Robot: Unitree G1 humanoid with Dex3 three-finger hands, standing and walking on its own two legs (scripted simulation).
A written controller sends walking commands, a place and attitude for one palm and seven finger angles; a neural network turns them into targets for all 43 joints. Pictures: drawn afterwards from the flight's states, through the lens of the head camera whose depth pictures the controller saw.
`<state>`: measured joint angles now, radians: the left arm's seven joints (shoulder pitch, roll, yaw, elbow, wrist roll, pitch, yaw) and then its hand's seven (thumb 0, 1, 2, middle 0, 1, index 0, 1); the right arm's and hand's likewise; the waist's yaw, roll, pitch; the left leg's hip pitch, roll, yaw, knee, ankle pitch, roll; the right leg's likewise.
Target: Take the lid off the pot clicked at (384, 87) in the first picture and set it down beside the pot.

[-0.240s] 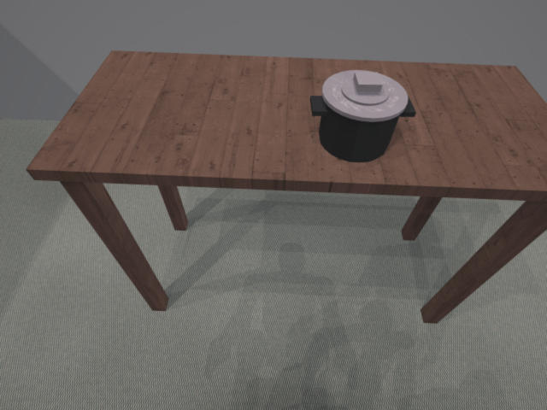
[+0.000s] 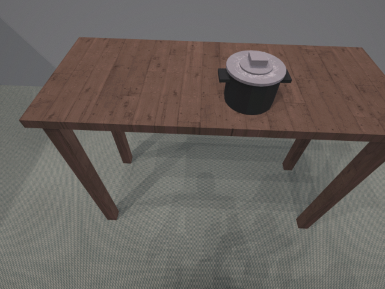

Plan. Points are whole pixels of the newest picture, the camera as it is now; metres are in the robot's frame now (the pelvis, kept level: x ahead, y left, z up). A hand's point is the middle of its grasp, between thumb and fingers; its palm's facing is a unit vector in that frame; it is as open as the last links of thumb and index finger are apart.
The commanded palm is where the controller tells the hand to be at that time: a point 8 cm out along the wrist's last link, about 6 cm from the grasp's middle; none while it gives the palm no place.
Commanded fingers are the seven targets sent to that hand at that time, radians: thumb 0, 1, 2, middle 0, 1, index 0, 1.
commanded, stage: look at it before walking up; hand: left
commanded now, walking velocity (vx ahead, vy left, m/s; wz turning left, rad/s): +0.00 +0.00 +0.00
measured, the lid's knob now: (257, 58) +0.64 -0.13 +0.15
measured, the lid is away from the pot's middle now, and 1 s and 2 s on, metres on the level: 0.00 0.00 0.00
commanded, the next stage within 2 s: walk to a spot facing it in 0.40 s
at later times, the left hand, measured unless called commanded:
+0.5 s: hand out of the picture +0.02 +0.18 -0.17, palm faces +0.01 -0.98 -0.21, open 7.4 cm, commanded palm none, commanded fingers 0.00 0.90 0.90 -0.20 -0.30 -0.20 -0.30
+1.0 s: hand out of the picture +0.06 +0.16 -0.16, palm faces -0.12 -0.95 -0.27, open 7.4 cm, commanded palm none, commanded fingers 0.00 0.90 0.90 -0.20 -0.30 -0.20 -0.30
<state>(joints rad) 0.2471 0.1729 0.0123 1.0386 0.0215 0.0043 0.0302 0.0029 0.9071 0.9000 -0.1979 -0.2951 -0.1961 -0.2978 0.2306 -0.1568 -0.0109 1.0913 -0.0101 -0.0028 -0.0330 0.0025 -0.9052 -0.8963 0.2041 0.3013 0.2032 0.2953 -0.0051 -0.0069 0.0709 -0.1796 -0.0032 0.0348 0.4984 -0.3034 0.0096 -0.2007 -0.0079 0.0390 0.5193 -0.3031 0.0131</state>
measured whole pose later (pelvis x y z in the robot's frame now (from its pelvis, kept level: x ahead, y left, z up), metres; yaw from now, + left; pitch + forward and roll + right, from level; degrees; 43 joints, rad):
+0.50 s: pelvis +0.00 +0.00 +0.00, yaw +0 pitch -1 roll +0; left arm 0.25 0.17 0.02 1.05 0.02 0.00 0.03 0.00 0.91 0.90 -0.20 -0.30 -0.20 -0.30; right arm 0.23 -0.16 -0.01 1.09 -0.01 0.00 -0.04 0.00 -0.90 -0.90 0.20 0.30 0.20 0.30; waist 0.00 -0.01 0.07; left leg -0.18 0.00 0.03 0.49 -0.30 0.00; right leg -0.20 0.00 0.04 0.51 -0.30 0.01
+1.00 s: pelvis +0.00 -0.04 +0.00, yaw -10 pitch +1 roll +1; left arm 0.26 0.17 0.06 0.94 0.03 0.02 0.01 0.00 0.91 0.90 -0.20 -0.30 -0.20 -0.30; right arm 0.13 -0.23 -0.06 0.96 -0.01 0.03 -0.04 0.00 -0.91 -0.90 0.20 0.30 0.20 0.30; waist 0.02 0.03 0.12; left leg -0.44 0.04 -0.01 1.04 -0.44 -0.04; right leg -0.27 0.07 0.06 0.53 -0.28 -0.07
